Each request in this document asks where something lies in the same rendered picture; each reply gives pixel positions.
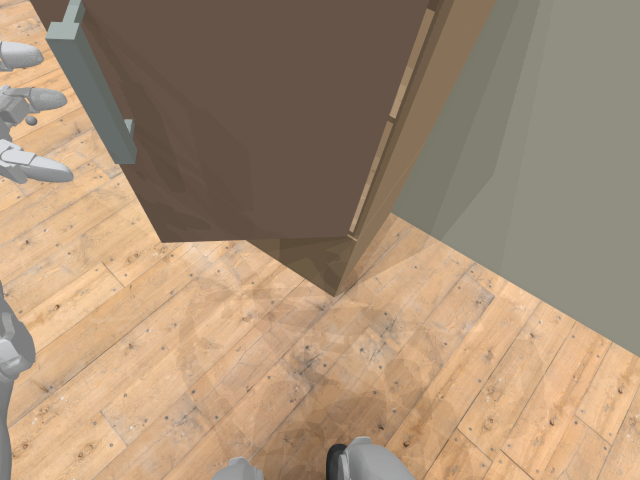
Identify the robot left upper arm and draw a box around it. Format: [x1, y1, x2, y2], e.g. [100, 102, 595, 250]
[0, 296, 36, 480]

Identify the handle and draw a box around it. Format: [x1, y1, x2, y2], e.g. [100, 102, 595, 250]
[45, 0, 137, 164]

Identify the robot left hand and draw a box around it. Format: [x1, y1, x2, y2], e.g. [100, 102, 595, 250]
[0, 41, 74, 184]

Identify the right robot foot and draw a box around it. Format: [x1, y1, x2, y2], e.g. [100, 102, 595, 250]
[326, 444, 347, 480]

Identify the cupboard door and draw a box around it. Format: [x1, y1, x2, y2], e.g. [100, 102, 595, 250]
[30, 0, 429, 243]

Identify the robot right shin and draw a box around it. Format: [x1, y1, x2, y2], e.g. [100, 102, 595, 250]
[338, 437, 372, 480]

